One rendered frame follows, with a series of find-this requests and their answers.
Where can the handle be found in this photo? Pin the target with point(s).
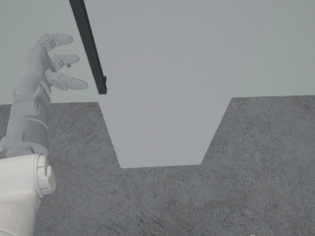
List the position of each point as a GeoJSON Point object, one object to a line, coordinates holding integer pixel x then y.
{"type": "Point", "coordinates": [86, 34]}

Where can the left robot upper arm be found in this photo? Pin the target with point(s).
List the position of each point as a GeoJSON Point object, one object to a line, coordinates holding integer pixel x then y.
{"type": "Point", "coordinates": [25, 181]}

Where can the left robot hand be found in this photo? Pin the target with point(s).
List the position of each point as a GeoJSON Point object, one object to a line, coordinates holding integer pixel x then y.
{"type": "Point", "coordinates": [39, 63]}

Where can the fridge door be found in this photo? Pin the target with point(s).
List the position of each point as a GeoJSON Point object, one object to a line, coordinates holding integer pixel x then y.
{"type": "Point", "coordinates": [171, 68]}

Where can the robot left forearm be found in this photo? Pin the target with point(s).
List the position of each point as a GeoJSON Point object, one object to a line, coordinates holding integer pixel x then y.
{"type": "Point", "coordinates": [28, 122]}

